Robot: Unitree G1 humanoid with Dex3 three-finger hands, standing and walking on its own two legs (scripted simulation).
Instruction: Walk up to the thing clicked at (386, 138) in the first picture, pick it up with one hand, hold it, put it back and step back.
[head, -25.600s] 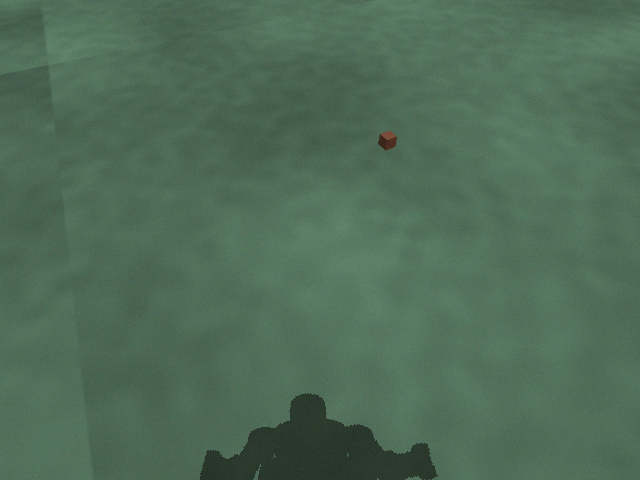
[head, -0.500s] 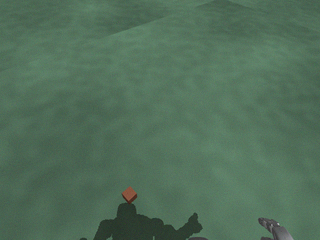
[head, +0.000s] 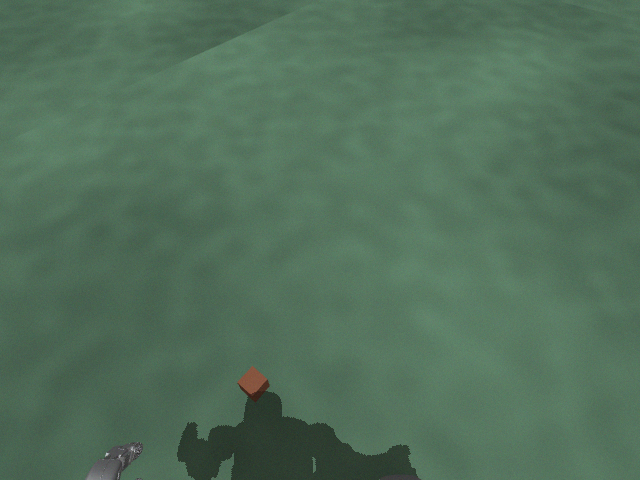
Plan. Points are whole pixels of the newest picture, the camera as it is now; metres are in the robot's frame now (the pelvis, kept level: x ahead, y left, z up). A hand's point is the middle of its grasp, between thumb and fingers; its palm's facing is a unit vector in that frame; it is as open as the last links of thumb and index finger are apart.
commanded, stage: walk up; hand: left
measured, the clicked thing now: (253, 384) +0.47 +0.21 -0.74
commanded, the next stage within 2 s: none
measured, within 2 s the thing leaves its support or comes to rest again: neither
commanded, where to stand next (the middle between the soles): +0.09 -0.02 m, yaw +0 degrees
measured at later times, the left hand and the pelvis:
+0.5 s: hand out of the picture +0.07 +0.25 -0.14, palm faces -0.02 -0.92 -0.38, open 7.4 cm; pelvis +0.03 -0.02 +0.00, yaw +0 degrees
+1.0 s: hand (147, 447) +0.20 +0.27 -0.18, palm faces +0.00 -0.93 -0.36, open 7.4 cm; pelvis +0.06 +0.01 -0.02, yaw +2 degrees
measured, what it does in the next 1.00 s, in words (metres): steps on the spot: left foot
